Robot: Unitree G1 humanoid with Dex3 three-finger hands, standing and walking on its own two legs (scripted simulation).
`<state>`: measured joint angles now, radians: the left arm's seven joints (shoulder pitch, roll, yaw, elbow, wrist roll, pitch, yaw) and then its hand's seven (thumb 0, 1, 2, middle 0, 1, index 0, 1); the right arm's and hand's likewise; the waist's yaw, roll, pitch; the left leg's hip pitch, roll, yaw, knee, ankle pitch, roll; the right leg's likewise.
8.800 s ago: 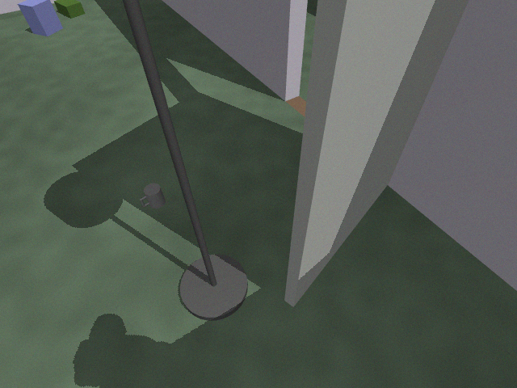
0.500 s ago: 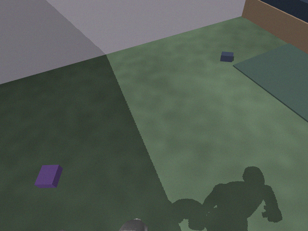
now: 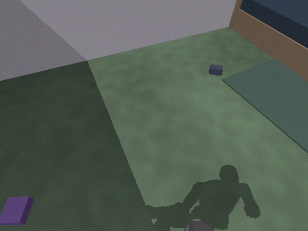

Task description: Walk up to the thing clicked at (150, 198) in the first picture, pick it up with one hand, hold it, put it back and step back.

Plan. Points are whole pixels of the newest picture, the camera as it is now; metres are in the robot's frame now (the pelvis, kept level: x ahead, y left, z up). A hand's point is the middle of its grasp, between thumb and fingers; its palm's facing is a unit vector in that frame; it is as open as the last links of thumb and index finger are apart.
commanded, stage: walk up
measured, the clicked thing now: out of the picture -0.54 -1.14 -0.72
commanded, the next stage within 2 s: none
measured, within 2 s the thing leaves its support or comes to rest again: neither
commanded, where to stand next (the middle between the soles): +0.36 +0.03 m, yaw -138 degrees
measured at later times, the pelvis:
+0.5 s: pelvis +0.23 +0.00 +0.00, yaw -21 degrees
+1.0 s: pelvis +0.37 +0.11 -0.02, yaw -49 degrees
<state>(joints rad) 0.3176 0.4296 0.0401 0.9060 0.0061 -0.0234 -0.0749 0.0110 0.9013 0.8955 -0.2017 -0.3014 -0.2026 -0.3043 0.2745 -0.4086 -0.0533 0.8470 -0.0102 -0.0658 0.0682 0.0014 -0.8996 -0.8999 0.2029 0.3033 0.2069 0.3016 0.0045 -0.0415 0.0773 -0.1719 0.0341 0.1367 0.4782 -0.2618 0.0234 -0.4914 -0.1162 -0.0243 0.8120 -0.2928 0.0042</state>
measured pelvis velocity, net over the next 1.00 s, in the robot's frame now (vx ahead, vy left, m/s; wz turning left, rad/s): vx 0.37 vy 0.11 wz -0.85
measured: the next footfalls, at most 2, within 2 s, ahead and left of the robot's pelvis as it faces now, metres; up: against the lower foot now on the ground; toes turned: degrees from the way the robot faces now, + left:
right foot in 0.14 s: +0.18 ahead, -0.16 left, +0.00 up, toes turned -12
left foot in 0.60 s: +0.50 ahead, +0.11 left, +0.00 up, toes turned -28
